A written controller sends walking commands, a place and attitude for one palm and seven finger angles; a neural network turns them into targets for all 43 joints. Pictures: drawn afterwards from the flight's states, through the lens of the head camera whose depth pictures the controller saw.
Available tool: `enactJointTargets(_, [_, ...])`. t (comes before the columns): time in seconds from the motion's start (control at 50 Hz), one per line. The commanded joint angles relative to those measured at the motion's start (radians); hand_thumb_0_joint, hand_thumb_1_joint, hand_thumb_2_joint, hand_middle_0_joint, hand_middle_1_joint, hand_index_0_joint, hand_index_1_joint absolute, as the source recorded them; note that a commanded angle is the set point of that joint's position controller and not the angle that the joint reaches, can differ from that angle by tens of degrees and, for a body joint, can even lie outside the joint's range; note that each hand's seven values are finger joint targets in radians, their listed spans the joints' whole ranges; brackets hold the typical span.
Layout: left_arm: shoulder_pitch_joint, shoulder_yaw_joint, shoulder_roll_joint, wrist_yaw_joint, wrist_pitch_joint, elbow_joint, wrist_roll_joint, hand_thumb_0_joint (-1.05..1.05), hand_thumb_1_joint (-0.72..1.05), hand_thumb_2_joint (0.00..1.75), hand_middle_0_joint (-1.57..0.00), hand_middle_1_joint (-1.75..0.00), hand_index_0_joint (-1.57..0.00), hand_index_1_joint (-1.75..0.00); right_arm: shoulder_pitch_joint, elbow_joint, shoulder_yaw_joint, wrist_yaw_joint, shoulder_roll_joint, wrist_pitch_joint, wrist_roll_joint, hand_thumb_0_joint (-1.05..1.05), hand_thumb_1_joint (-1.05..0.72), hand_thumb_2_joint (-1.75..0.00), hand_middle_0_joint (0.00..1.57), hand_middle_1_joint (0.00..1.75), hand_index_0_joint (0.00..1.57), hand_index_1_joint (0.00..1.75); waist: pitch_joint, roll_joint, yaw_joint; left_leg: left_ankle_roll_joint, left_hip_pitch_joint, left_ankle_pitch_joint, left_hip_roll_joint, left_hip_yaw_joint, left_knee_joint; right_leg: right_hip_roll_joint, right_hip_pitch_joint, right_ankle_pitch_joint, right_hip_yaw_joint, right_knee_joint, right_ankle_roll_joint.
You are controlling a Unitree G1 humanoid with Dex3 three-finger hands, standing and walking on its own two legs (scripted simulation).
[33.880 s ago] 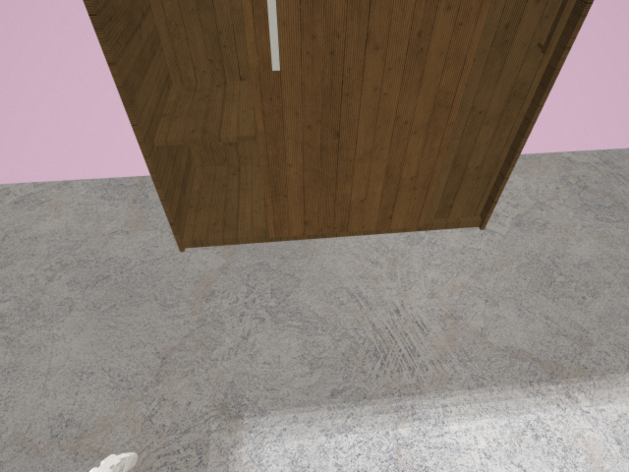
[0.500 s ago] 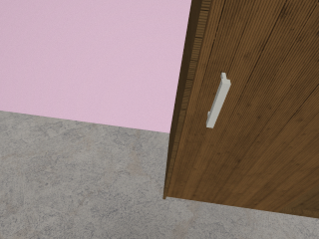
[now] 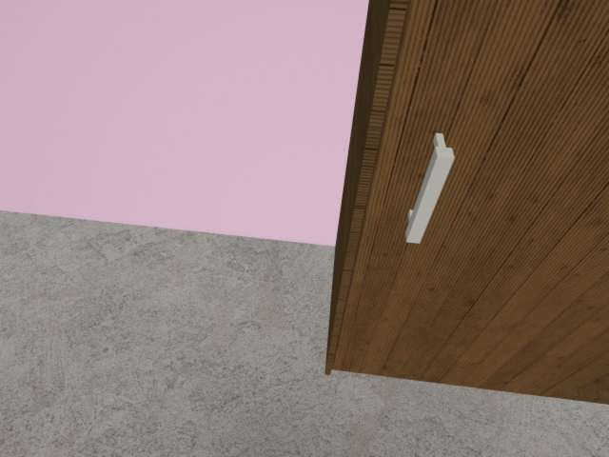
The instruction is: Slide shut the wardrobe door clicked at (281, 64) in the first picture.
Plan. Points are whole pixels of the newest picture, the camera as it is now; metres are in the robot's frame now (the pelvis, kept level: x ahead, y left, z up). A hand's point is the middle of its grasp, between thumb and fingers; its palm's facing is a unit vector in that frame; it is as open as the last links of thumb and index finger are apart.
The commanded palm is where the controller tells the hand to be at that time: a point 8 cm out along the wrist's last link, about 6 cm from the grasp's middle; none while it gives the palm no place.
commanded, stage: look again from close up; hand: right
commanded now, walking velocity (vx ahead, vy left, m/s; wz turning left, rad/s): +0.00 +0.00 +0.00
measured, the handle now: (425, 191) +0.47 -0.15 +0.10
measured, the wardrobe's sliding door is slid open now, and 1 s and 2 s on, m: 0.00 0.00 0.00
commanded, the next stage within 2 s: raise the hand with hooked fingers in 0.48 s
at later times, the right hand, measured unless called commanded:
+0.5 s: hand out of the picture +0.01 -0.17 -0.17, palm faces +0.00 +0.98 -0.20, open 7.3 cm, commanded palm none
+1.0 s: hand out of the picture +0.14 -0.18 -0.05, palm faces +0.08 +1.00 +0.05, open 8.5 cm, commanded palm +0.12 -0.25 -0.02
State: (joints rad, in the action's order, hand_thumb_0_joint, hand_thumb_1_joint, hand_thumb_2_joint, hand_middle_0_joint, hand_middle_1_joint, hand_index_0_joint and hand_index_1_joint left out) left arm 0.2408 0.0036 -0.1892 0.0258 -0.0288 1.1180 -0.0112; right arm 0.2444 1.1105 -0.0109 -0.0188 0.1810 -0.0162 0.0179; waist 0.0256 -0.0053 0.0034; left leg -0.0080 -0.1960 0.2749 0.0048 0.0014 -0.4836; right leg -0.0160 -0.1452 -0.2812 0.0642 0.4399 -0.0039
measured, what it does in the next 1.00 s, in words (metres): lowers itself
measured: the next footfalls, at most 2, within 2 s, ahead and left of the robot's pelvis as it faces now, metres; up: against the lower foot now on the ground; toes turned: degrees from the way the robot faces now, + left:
none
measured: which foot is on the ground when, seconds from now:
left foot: down 0.00-1.00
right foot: down 0.00-1.00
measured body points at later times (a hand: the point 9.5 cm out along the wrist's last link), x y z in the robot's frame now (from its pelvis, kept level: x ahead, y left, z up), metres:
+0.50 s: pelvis +0.00 +0.01 +0.00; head +0.02 +0.01 +0.45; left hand +0.01 +0.23 -0.16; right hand +0.02 -0.22 -0.15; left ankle -0.01 +0.11 -0.74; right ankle -0.03 -0.12 -0.74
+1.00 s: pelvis -0.03 +0.01 -0.05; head -0.01 -0.01 +0.39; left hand +0.21 +0.25 -0.07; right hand +0.13 -0.23 -0.05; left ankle -0.01 +0.11 -0.74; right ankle -0.03 -0.12 -0.74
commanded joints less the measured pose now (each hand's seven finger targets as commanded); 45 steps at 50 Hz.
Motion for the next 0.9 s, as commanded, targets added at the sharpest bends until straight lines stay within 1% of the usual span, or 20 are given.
enactJointTargets(0.0, [0.043, -0.015, -0.104, 0.007, -0.01, -0.028, -0.003, 0.0, 0.9, 0.9, -0.2, -0.3, -0.2, -0.3, 0.037, -0.028, 0.025, -0.012, 0.125, -0.017, -0.005, 0.0, -0.9, -0.9, 0.2, 0.3, 0.2, 0.3, 0.015, 0.003, -0.003, -0.036, -0.003, -0.24, 0.091, 0.086, 0.078, -0.096, -0.018, 0.197, -0.082, -0.076, 0.027])
enactJointTargets(0.08, [0.04, -0.016, -0.108, 0.008, -0.011, -0.025, -0.003, 0.0, 0.9, 0.9, -0.2, -0.3, -0.2, -0.3, 0.04, -0.025, 0.026, -0.012, 0.125, -0.018, -0.006, 0.0, -0.9, -0.9, 0.2, 0.3, 0.2, 0.3, -0.004, 0.009, -0.004, -0.037, 0.001, -0.264, 0.093, 0.091, 0.079, -0.097, 0.002, 0.214, -0.079, -0.075, 0.025])
enactJointTargets(0.54, [0.062, -0.014, -0.082, 0.009, -0.007, -0.006, -0.002, 0.0, 0.9, 0.9, -0.2, -0.3, -0.2, -0.3, 0.059, -0.025, 0.029, -0.012, 0.108, -0.017, -0.006, 0.0, -0.9, -0.9, 0.2, 0.3, 0.2, 0.3, 0.017, -0.006, -0.006, -0.041, 0.001, -0.236, 0.089, 0.096, 0.098, -0.094, -0.011, 0.179, -0.075, -0.086, 0.021])
enactJointTargets(0.56, [-0.05, -0.026, -0.1, -0.001, -0.006, -0.072, 0.011, 0.0, 0.9, 0.9, -0.2, -0.3, -0.2, -0.3, 0.169, 0.02, 0.031, -0.055, 0.103, -0.031, -0.001, 0.0, -0.9, -0.9, 0.2, 0.3, 0.2, 0.3, 0.032, -0.024, -0.053, 0.007, 0.012, -0.629, 0.171, 0.153, 0.109, -0.103, -0.09, 0.154, -0.013, 0.146, -0.011])
enactJointTargets(0.58, [-0.007, -0.037, -0.249, 0.046, -0.157, -0.427, 0.059, 0.0, 0.9, 0.9, -0.2, -0.3, -0.2, -0.3, -0.607, -1.548, 0.154, -0.048, 0.348, -0.258, -0.214, 0.0, -0.88, -0.89, 0.2, 0.32, 0.2, 0.32, -0.476, 0.166, 0.074, -0.028, 0.145, -0.529, 0.07, 0.078, 0.003, 0.024, 0.143, 0.306, -0.047, -0.01, 0.029])
enactJointTargets(0.6, [-0.091, -0.008, -0.145, 0.084, -0.23, -0.385, 0.058, 0.0, 0.9, 0.9, -0.2, -0.3, -0.2, -0.3, -0.432, -1.47, 0.214, -0.1, 0.39, -0.24, -0.159, 0.0, -0.85, -0.88, 0.2, 0.33, 0.2, 0.33, -0.343, 0.273, 0.014, -0.034, 0.072, -0.361, 0.022, 0.056, -0.022, 0.001, 0.157, 0.334, 0.006, 0.002, 0.029])
enactJointTargets(0.62, [-0.049, -0.032, -0.18, 0.08, -0.258, -0.344, 0.03, 0.0, 0.9, 0.9, -0.2, -0.3, -0.2, -0.3, -0.136, -1.25, 0.105, -0.122, 0.204, -0.186, -0.135, 0.0, -0.83, -0.87, 0.21, 0.34, 0.21, 0.34, -0.374, 0.281, -0.003, -0.039, 0.046, -0.223, 0.013, -0.01, -0.036, -0.009, 0.121, 0.36, -0.031, -0.006, 0.016])
enactJointTargets(0.64, [-0.047, -0.027, -0.119, 0.068, -0.265, -0.34, 0.059, 0.0, 0.9, 0.9, -0.2, -0.3, -0.2, -0.3, 0.164, -1.019, -0.02, -0.122, -0.032, -0.077, -0.156, 0.0, -0.81, -0.86, 0.21, 0.36, 0.21, 0.36, -0.216, 0.165, 0.015, -0.026, -0.035, -0.191, 0.015, -0.036, -0.016, -0.023, 0.038, 0.329, -0.048, 0.007, 0.018])
enactJointTargets(0.66, [-0.06, -0.034, -0.159, 0.062, -0.277, -0.412, 0.071, 0.0, 0.9, 0.9, -0.2, -0.3, -0.2, -0.3, 0.041, -1.198, 0.018, -0.102, 0.002, -0.085, -0.202, 0.0, -0.78, -0.85, 0.21, 0.37, 0.21, 0.37, -0.123, 0.106, 0.022, -0.014, -0.072, -0.191, 0.021, -0.049, -0.014, -0.013, -0.018, 0.266, -0.074, 0.024, 0.02])
enactJointTargets(0.68, [-0.062, -0.053, -0.184, 0.062, -0.286, -0.442, 0.058, 0.0, 0.9, 0.9, -0.2, -0.3, -0.2, -0.3, -0.013, -1.234, 0.054, -0.08, 0.047, -0.138, -0.196, 0.0, -0.76, -0.84, 0.21, 0.39, 0.21, 0.39, -0.09, 0.031, 0.051, -0.004, -0.149, -0.116, 0.018, -0.061, -0.005, -0.007, -0.059, 0.181, -0.064, 0.058, 0.019])
enactJointTargets(0.7, [-0.063, -0.063, -0.183, 0.061, -0.295, -0.47, 0.045, 0.0, 0.9, 0.9, -0.2, -0.3, -0.2, -0.3, 0.008, -1.161, 0.065, -0.058, 0.032, -0.195, -0.19, 0.0, -0.74, -0.83, 0.21, 0.4, 0.21, 0.4, -0.027, -0.063, 0.059, 0.002, -0.206, -0.045, 0.013, -0.076, -0.014, 0.007, -0.134, 0.121, -0.064, 0.095, 0.019])
enactJointTargets(0.72, [-0.053, -0.069, -0.176, 0.051, -0.296, -0.483, 0.035, 0.0, 0.9, 0.9, -0.2, -0.3, -0.2, -0.3, 0.15, -1.009, 0.07, -0.024, -0.016, -0.242, -0.2, 0.0, -0.71, -0.82, 0.21, 0.42, 0.21, 0.42, 0.003, -0.207, 0.028, 0.008, -0.281, 0.042, 0.005, -0.084, -0.039, 0.011, -0.223, 0.061, -0.066, 0.139, 0.014])
enactJointTargets(0.74, [-0.075, -0.071, -0.173, 0.037, -0.298, -0.507, 0.028, 0.0, 0.9, 0.9, -0.2, -0.3, -0.2, -0.3, 0.281, -0.897, 0.075, 0.027, -0.06, -0.3, -0.221, 0.0, -0.69, -0.81, 0.22, 0.43, 0.22, 0.43, 0.042, -0.302, -0.005, 0.012, -0.339, 0.092, 0.003, -0.088, -0.085, 0.014, -0.323, 0.008, -0.068, 0.182, 0.008])
enactJointTargets(0.76, [-0.088, -0.079, -0.178, 0.022, -0.297, -0.531, 0.022, 0.0, 0.9, 0.9, -0.2, -0.3, -0.2, -0.3, 0.357, -0.878, 0.11, 0.087, -0.047, -0.371, -0.245, 0.0, -0.67, -0.8, 0.22, 0.45, 0.22, 0.45, 0.019, -0.366, -0.036, 0.012, -0.35, 0.116, 0.006, -0.072, -0.123, 0.02, -0.402, -0.02, -0.063, 0.223, 0.003])
enactJointTargets(0.78, [-0.1, -0.087, -0.184, 0.007, -0.293, -0.562, 0.016, 0.0, 0.9, 0.9, -0.2, -0.3, -0.2, -0.3, 0.412, -0.89, 0.134, 0.155, -0.034, -0.441, -0.272, 0.0, -0.64, -0.79, 0.22, 0.47, 0.22, 0.47, -0.01, -0.37, -0.056, 0.01, -0.33, 0.092, 0.011, -0.049, -0.159, 0.029, -0.446, -0.024, -0.053, 0.263, -0.004])
enactJointTargets(0.8, [-0.101, -0.102, -0.193, -0.014, -0.286, -0.594, 0.02, 0.0, 0.9, 0.9, -0.2, -0.3, -0.2, -0.3, 0.461, -0.861, 0.185, 0.231, 0.014, -0.494, -0.284, 0.0, -0.62, -0.78, 0.22, 0.48, 0.22, 0.48, -0.048, -0.293, -0.082, -0.008, -0.286, 0.024, 0.019, -0.028, -0.203, 0.04, -0.449, 0.009, -0.04, 0.297, -0.016])
enactJointTargets(0.82, [-0.127, -0.102, -0.204, -0.027, -0.281, -0.65, 0.021, 0.0, 0.9, 0.9, -0.2, -0.3, -0.2, -0.3, 0.451, -0.895, 0.187, 0.299, 0.033, -0.525, -0.297, 0.0, -0.6, -0.77, 0.22, 0.5, 0.22, 0.5, -0.091, -0.241, -0.076, -0.012, -0.262, -0.038, 0.029, -0.023, -0.238, 0.053, -0.458, 0.021, -0.026, 0.329, -0.016])
enactJointTargets(0.84, [-0.14, -0.109, -0.205, -0.027, -0.27, -0.677, 0.029, 0.0, 0.9, 0.9, -0.2, -0.3, -0.2, -0.3, 0.448, -0.881, 0.255, 0.324, 0.098, -0.512, -0.288, 0.0, -0.57, -0.76, 0.22, 0.51, 0.22, 0.51, -0.139, -0.199, -0.092, -0.013, -0.247, -0.075, 0.033, -0.014, -0.266, 0.058, -0.485, 0.039, -0.009, 0.353, -0.01])
enactJointTargets(0.86, [-0.147, -0.102, -0.201, -0.028, -0.255, -0.71, 0.036, 0.0, 0.9, 0.9, -0.2, -0.3, -0.2, -0.3, 0.427, -0.911, 0.248, 0.34, 0.099, -0.481, -0.276, 0.0, -0.55, -0.75, 0.22, 0.53, 0.22, 0.53, -0.168, -0.127, -0.102, -0.015, -0.247, -0.093, 0.031, -0.017, -0.29, 0.066, -0.497, 0.048, 0.002, 0.359, -0.003])
enactJointTargets(0.88, [-0.16, -0.098, -0.199, -0.023, -0.239, -0.738, 0.041, 0.0, 0.9, 0.9, -0.2, -0.3, -0.2, -0.3, 0.369, -0.982, 0.266, 0.341, 0.13, -0.449, -0.278, 0.0, -0.53, -0.74, 0.23, 0.54, 0.23, 0.54, -0.197, -0.094, -0.103, -0.012, -0.256, -0.077, 0.033, -0.009, -0.296, 0.07, -0.507, 0.038, 0.014, 0.372, 0.003])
